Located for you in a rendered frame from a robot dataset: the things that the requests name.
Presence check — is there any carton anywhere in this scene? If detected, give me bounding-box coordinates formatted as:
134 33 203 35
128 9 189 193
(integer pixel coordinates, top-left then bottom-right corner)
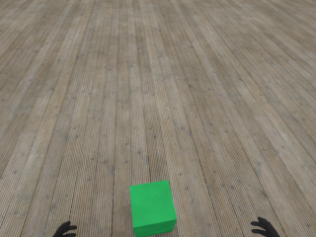
129 180 177 237

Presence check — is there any robot left hand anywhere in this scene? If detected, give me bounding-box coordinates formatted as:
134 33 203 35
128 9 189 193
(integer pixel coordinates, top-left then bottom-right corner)
52 220 77 237

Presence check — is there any robot right hand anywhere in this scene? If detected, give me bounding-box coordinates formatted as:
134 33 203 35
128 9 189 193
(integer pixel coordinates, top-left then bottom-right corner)
251 216 280 237

